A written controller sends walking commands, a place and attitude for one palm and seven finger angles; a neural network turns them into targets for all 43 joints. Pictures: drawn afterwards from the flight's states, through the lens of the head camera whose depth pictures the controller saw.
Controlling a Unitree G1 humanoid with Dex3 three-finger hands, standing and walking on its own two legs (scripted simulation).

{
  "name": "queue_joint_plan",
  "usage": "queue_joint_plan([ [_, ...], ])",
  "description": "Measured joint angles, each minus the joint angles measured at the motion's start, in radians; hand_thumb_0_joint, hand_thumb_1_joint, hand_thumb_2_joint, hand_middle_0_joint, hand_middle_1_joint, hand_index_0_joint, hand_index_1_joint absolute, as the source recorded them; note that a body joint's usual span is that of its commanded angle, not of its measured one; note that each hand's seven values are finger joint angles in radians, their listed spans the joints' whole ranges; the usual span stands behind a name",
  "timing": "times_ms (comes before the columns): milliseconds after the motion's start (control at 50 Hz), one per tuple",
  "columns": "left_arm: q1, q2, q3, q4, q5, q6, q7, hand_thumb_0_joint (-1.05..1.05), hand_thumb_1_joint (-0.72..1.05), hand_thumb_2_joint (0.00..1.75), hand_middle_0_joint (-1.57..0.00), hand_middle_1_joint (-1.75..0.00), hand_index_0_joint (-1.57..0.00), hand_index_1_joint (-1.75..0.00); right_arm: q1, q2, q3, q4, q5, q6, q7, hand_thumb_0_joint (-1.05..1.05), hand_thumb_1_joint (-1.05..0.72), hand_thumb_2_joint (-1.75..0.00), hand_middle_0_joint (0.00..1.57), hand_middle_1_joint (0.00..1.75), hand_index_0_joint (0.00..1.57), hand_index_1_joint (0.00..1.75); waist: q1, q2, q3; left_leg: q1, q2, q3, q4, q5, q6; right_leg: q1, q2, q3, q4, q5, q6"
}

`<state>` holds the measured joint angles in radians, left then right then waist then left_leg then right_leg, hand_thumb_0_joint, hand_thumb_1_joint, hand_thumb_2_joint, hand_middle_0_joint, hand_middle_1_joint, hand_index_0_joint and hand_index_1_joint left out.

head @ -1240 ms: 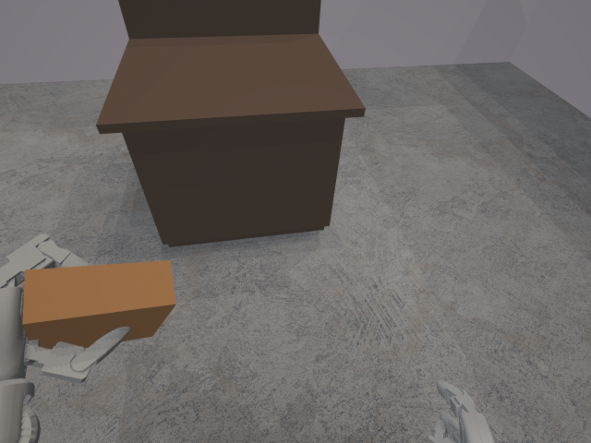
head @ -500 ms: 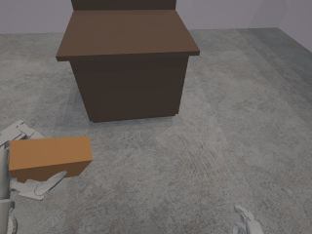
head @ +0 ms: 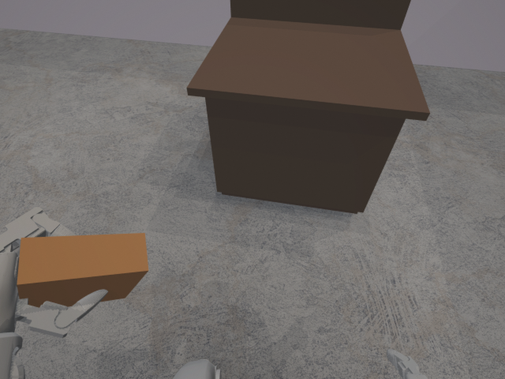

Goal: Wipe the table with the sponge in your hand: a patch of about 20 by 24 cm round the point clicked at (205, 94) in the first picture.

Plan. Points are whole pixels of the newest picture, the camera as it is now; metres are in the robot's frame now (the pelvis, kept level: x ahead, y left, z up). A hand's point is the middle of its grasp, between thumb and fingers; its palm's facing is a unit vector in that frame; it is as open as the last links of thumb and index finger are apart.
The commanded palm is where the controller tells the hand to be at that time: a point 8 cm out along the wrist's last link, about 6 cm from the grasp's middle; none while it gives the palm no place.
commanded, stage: walk to a spot facing it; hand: left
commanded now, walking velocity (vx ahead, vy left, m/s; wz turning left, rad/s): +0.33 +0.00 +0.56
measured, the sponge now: (100, 271) +0.22 +0.21 +0.13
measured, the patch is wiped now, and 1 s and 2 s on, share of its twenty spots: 0.00 0.00 0.00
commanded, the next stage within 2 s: none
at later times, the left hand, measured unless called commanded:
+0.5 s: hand (49, 220) +0.26 +0.26 +0.18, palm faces +0.64 -0.62 -0.45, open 9.2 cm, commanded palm +0.21 +0.29 +0.18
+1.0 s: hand (42, 172) +0.34 +0.32 +0.17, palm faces +0.72 -0.54 -0.44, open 9.2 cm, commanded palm +0.25 +0.32 +0.18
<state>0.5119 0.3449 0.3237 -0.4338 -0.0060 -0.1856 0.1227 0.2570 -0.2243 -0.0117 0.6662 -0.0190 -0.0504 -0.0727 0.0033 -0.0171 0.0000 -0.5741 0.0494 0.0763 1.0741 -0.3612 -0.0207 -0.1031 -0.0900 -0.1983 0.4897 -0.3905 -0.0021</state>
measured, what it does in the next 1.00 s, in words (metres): walks ahead, turning left: left foot, then right foot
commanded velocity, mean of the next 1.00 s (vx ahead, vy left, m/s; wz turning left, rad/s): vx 0.26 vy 0.00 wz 0.51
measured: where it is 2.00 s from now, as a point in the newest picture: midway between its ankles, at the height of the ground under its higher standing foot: (279, 374)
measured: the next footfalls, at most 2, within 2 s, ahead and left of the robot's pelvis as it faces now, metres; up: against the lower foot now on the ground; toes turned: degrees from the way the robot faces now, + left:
left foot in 0.14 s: +0.13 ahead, +0.15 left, +0.00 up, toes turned +14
right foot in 0.50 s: +0.23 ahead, -0.13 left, +0.00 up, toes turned +5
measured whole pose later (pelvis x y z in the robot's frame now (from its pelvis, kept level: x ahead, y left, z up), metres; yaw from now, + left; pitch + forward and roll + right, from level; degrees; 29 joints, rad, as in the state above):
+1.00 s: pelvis +0.24 +0.00 -0.02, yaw +28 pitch -2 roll +1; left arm 0.41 0.42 0.41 -0.54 -0.03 -0.18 0.15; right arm 0.16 -0.17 -0.03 0.57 0.01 -0.04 -0.04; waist -0.03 -0.04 0.09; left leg -0.37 0.04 0.13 0.65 -0.26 0.04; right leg -0.47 -0.11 -0.08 1.27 -0.58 0.07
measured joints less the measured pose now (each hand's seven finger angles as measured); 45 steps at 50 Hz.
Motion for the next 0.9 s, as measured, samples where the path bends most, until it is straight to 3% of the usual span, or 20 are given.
queue_joint_plan([
  [80, -0.032, 0.004, 0.015, -0.055, 0.000, 0.008, 0.029, 0.00, -0.42, 1.04, -0.82, -1.38, -0.82, -1.39, -0.012, -0.019, -0.016, -0.049, 0.003, -0.011, -0.009, 0.02, -0.91, -0.90, 0.20, 0.30, 0.20, 0.30, 0.021, -0.048, 0.045, 0.087, 0.008, 0.086, -0.289, 0.009, 0.022, 0.021, -0.061, -0.037, 0.054, -0.058, 0.023],
  [120, -0.032, 0.000, 0.024, -0.112, -0.007, 0.008, 0.048, 0.00, -0.42, 1.04, -0.82, -1.38, -0.82, -1.39, -0.031, -0.035, -0.022, -0.085, 0.006, -0.019, -0.010, 0.02, -0.91, -0.90, 0.20, 0.30, 0.20, 0.30, 0.021, -0.054, 0.061, 0.171, -0.016, 0.122, -0.441, 0.076, 0.038, -0.024, -0.097, -0.036, 0.205, -0.108, 0.030],
  [140, -0.034, 0.001, 0.031, -0.138, -0.011, 0.003, 0.056, 0.00, -0.43, 1.04, -0.82, -1.38, -0.82, -1.39, -0.050, -0.041, -0.027, -0.103, 0.006, -0.023, -0.010, 0.02, -0.91, -0.90, 0.20, 0.30, 0.20, 0.30, 0.015, -0.040, 0.068, 0.191, -0.016, 0.116, -0.466, 0.153, 0.063, -0.077, -0.104, -0.017, 0.342, -0.106, 0.030],
  [200, -0.106, 0.048, 0.046, -0.128, -0.008, -0.010, 0.057, 0.00, -0.43, 1.04, -0.82, -1.38, -0.82, -1.39, -0.122, 0.012, -0.032, -0.097, 0.016, -0.031, 0.003, 0.02, -0.91, -0.90, 0.20, 0.30, 0.20, 0.30, -0.012, -0.043, 0.115, 0.184, -0.021, 0.080, -0.360, 0.097, 0.071, -0.243, -0.044, 0.125, 0.751, -0.182, 0.034],
  [240, -0.132, 0.077, 0.059, -0.110, -0.007, -0.007, 0.038, 0.00, -0.42, 1.04, -0.82, -1.39, -0.82, -1.39, -0.135, 0.053, -0.010, -0.091, 0.024, -0.028, 0.021, 0.02, -0.91, -0.90, 0.19, 0.30, 0.20, 0.30, -0.024, -0.042, 0.106, 0.196, -0.021, 0.047, -0.374, 0.078, 0.060, -0.343, -0.018, 0.152, 0.850, -0.167, 0.041],
  [280, -0.119, 0.087, 0.076, -0.117, -0.012, -0.006, 0.027, 0.00, -0.42, 1.04, -0.82, -1.39, -0.82, -1.39, -0.125, 0.087, 0.011, -0.091, 0.029, -0.031, 0.034, 0.02, -0.91, -0.90, 0.20, 0.30, 0.20, 0.30, -0.026, -0.035, 0.090, 0.214, -0.016, 0.021, -0.411, 0.088, 0.051, -0.414, -0.020, 0.152, 0.818, -0.112, 0.048],
  [340, -0.054, 0.070, 0.093, -0.148, -0.025, -0.026, 0.020, 0.00, -0.42, 1.04, -0.82, -1.39, -0.82, -1.39, -0.085, 0.116, 0.034, -0.085, 0.030, -0.048, 0.044, 0.01, -0.91, -0.90, 0.20, 0.30, 0.20, 0.30, -0.010, -0.008, 0.065, 0.251, 0.000, -0.011, -0.473, 0.101, 0.036, -0.441, -0.036, 0.126, 0.624, -0.030, 0.056],
  [460, -0.010, 0.014, 0.060, -0.092, -0.020, -0.039, 0.013, 0.00, -0.43, 1.04, -0.82, -1.39, -0.82, -1.39, 0.003, 0.106, 0.051, -0.043, 0.022, -0.063, 0.029, 0.01, -0.90, -0.90, 0.20, 0.30, 0.21, 0.30, 0.044, 0.063, 0.015, 0.299, 0.022, -0.080, -0.494, 0.058, 0.018, -0.287, -0.009, 0.064, 0.247, 0.019, 0.075],
  [500, -0.046, 0.011, 0.048, -0.051, -0.009, -0.021, 0.015, 0.00, -0.43, 1.04, -0.82, -1.39, -0.82, -1.39, 0.016, 0.093, 0.051, -0.034, 0.022, -0.056, 0.019, 0.01, -0.90, -0.90, 0.20, 0.30, 0.21, 0.30, 0.051, 0.065, 0.006, 0.268, 0.024, -0.094, -0.405, -0.023, 0.035, -0.217, 0.005, 0.049, 0.137, 0.049, 0.052],
  [560, -0.131, -0.043, -0.011, 0.026, 0.005, 0.016, 0.015, 0.00, -0.43, 1.04, -0.82, -1.39, -0.82, -1.39, -0.015, 0.038, 0.035, 0.026, 0.013, -0.035, 0.010, 0.02, -0.90, -0.90, 0.20, 0.30, 0.21, 0.30, 0.051, 0.075, 0.028, 0.147, -0.006, -0.108, -0.038, -0.124, 0.035, -0.204, -0.024, 0.003, 0.206, 0.048, -0.008],
  [600, -0.137, -0.071, -0.034, 0.047, 0.009, 0.029, 0.012, 0.00, -0.43, 1.04, -0.83, -1.39, -0.82, -1.39, -0.036, 0.003, 0.022, 0.048, 0.006, -0.020, 0.011, 0.02, -0.91, -0.90, 0.20, 0.30, 0.21, 0.30, 0.050, 0.063, 0.040, 0.085, -0.017, -0.078, 0.137, -0.093, 0.020, -0.170, -0.043, -0.007, 0.187, 0.026, -0.013],
  [640, -0.105, -0.072, -0.039, 0.031, 0.012, 0.026, 0.008, 0.00, -0.43, 1.04, -0.83, -1.38, -0.82, -1.39, -0.057, -0.022, 0.007, 0.039, 0.003, -0.010, 0.009, 0.02, -0.91, -0.90, 0.20, 0.30, 0.21, 0.30, 0.033, 0.050, 0.055, 0.041, -0.009, -0.048, 0.201, -0.060, 0.005, -0.133, -0.052, -0.015, 0.140, 0.035, -0.004],
  [720, -0.046, -0.008, -0.015, -0.053, 0.009, 0.005, 0.007, 0.00, -0.43, 1.04, -0.83, -1.38, -0.82, -1.39, -0.071, -0.042, -0.024, -0.024, 0.005, 0.000, 0.005, 0.02, -0.91, -0.90, 0.20, 0.30, 0.20, 0.30, -0.007, 0.012, 0.085, 0.025, 0.021, 0.013, 0.040, -0.006, -0.008, -0.064, -0.069, -0.053, 0.052, 0.048, -0.003],
  [820, -0.008, 0.059, 0.063, -0.168, -0.013, -0.018, 0.039, 0.00, -0.43, 1.04, -0.83, -1.38, -0.83, -1.39, -0.055, -0.046, -0.052, -0.108, 0.012, 0.010, 0.008, 0.02, -0.91, -0.90, 0.20, 0.30, 0.20, 0.30, -0.010, -0.033, 0.089, 0.102, 0.021, 0.112, -0.313, 0.008, 0.000, -0.038, -0.092, -0.084, 0.054, 0.005, 0.015],
  [860, 0.009, 0.067, 0.091, -0.202, -0.023, -0.022, 0.056, 0.00, -0.43, 1.04, -0.83, -1.38, -0.83, -1.39, -0.049, -0.046, -0.054, -0.133, 0.014, 0.015, 0.009, 0.02, -0.91, -0.90, 0.20, 0.30, 0.20, 0.30, -0.011, -0.046, 0.078, 0.164, -0.010, 0.149, -0.450, 0.065, 0.006, -0.058, -0.117, -0.085, 0.141, -0.045, 0.027],
  [900, 0.016, 0.062, 0.106, -0.212, -0.034, -0.030, 0.069, 0.00, -0.43, 1.04, -0.83, -1.38, -0.83, -1.39, -0.060, -0.048, -0.059, -0.151, 0.015, 0.013, 0.005, 0.02, -0.91, -0.90, 0.20, 0.30, 0.20, 0.30, -0.018, -0.019, 0.070, 0.206, -0.013, 0.141, -0.509, 0.218, 0.046, -0.142, -0.118, -0.049, 0.381, -0.094, 0.046],
])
